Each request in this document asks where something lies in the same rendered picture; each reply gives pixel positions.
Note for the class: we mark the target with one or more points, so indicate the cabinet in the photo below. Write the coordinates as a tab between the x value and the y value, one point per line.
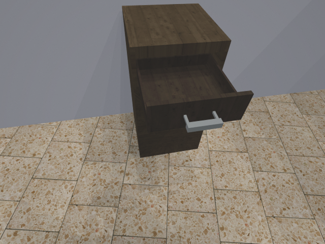
168	30

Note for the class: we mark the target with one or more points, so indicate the handle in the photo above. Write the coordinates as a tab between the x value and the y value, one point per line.
203	124

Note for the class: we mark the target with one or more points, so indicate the drawer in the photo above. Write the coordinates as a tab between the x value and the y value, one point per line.
193	85

